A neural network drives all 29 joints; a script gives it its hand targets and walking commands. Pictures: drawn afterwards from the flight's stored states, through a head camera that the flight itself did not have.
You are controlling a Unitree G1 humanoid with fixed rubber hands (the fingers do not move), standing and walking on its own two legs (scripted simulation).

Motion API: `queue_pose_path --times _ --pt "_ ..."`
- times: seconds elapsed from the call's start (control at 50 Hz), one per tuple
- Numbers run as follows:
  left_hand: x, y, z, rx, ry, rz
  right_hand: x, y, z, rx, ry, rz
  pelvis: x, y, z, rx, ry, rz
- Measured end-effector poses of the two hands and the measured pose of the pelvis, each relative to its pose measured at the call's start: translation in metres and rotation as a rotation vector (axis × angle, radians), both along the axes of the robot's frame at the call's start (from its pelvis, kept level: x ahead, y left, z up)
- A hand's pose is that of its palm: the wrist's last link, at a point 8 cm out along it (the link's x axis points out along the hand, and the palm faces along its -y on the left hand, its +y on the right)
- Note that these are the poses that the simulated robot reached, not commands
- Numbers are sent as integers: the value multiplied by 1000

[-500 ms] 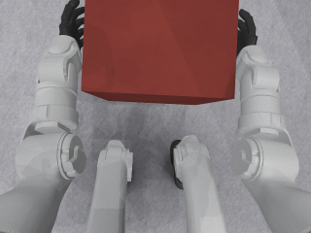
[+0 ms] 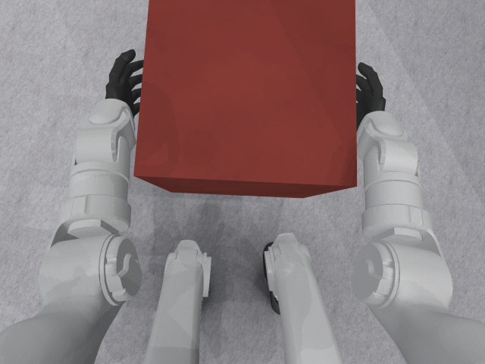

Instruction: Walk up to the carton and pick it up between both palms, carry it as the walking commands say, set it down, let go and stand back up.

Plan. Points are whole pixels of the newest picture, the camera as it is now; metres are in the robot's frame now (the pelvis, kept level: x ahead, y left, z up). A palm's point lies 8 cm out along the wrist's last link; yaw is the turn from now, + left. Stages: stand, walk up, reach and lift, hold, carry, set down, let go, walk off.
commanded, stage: reach and lift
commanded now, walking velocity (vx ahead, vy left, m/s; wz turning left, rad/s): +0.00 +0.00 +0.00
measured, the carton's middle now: (244, 110) +0.52 -0.02 -0.15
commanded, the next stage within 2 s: none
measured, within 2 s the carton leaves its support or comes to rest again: neither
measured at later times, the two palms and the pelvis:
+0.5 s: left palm (97, 96) +0.48 +0.17 +0.00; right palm (394, 110) +0.46 -0.21 +0.00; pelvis +0.02 +0.00 +0.06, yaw +0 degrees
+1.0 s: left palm (56, 84) +0.46 +0.17 +0.07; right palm (435, 105) +0.43 -0.20 +0.07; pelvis +0.05 +0.00 +0.13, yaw +0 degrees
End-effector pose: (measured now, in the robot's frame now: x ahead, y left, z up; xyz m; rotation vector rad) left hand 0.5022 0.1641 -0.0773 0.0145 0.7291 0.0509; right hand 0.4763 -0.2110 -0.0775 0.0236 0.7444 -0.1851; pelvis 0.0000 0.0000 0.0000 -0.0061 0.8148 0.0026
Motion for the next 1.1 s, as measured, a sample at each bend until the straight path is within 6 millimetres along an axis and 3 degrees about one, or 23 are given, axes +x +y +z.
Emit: queue_pose_path --times 1.1 --pt "-45 9 167 -5 15 0 -46 7 165 12 15 -7 50 5 144 -4 -210 1"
